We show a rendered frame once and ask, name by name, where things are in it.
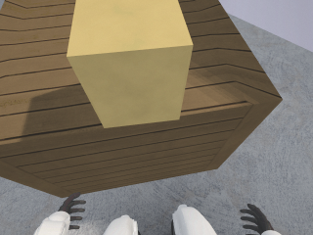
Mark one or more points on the carton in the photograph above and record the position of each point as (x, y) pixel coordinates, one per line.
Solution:
(132, 59)

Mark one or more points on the robot left hand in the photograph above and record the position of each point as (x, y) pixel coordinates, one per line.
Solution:
(67, 207)

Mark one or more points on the robot right hand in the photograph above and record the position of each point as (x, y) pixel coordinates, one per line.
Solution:
(259, 219)

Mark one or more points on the robot left forearm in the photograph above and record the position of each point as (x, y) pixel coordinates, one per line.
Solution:
(56, 224)

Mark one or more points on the robot thigh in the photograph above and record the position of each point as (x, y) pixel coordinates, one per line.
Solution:
(189, 221)
(122, 226)

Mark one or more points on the pedestal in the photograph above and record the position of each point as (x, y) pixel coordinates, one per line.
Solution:
(52, 140)

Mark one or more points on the left robot thigh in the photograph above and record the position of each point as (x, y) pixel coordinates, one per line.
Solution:
(122, 226)

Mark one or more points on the right robot thigh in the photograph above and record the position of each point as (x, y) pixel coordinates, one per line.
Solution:
(189, 221)

